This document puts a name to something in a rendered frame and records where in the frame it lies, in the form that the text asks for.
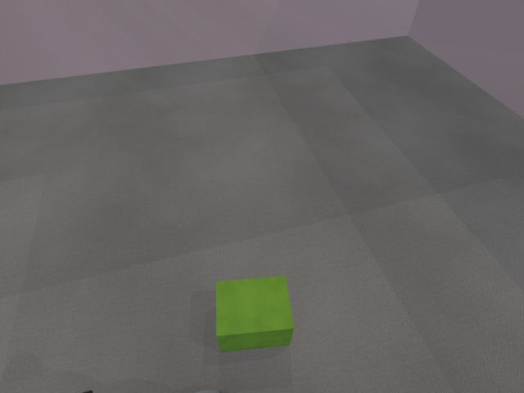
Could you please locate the carton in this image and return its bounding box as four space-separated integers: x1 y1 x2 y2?
216 276 294 352

